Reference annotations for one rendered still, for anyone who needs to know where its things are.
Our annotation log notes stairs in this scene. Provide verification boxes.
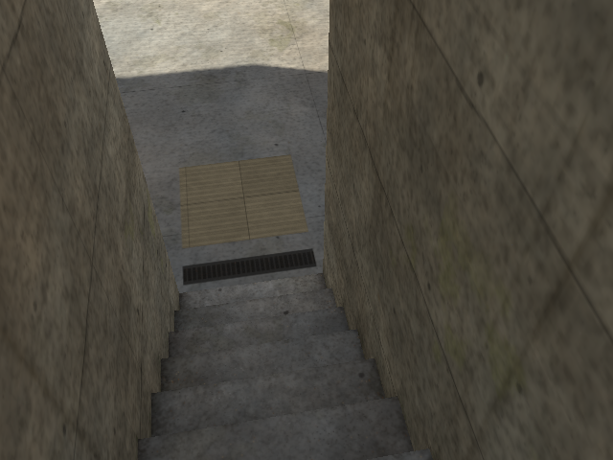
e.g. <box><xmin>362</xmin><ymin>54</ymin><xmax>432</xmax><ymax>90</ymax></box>
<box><xmin>138</xmin><ymin>273</ymin><xmax>433</xmax><ymax>460</ymax></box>

